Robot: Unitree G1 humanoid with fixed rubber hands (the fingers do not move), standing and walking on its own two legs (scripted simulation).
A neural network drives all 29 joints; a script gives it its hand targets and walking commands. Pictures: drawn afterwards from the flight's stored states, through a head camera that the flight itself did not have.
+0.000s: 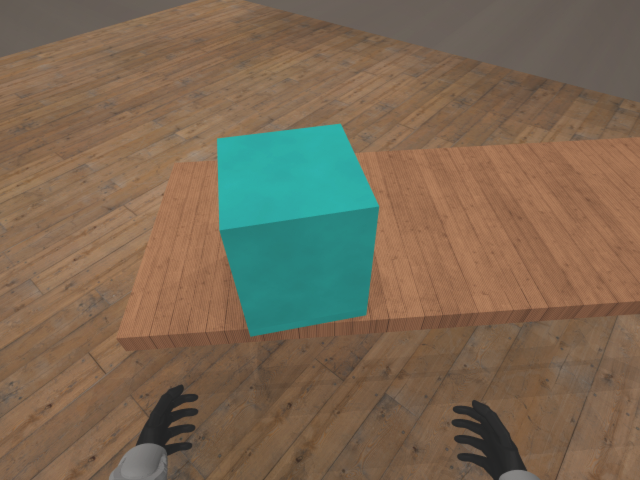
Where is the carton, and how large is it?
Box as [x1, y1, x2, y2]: [217, 124, 378, 336]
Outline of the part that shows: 340,124 217,138 219,230 250,336 364,315 366,313 378,205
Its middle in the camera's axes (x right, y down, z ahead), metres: -0.04 -0.01 +0.64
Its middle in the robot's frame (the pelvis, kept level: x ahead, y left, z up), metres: +0.49 +0.03 +0.03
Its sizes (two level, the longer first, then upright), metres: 0.210 0.200 0.250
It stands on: a table, 0.66 m high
